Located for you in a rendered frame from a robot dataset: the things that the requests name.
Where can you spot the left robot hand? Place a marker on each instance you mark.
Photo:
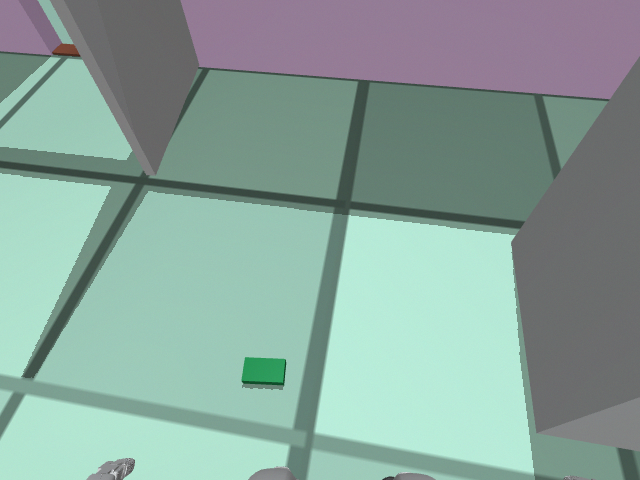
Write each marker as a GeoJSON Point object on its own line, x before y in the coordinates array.
{"type": "Point", "coordinates": [116, 470]}

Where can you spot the small box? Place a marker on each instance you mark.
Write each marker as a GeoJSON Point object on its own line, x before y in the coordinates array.
{"type": "Point", "coordinates": [266, 371]}

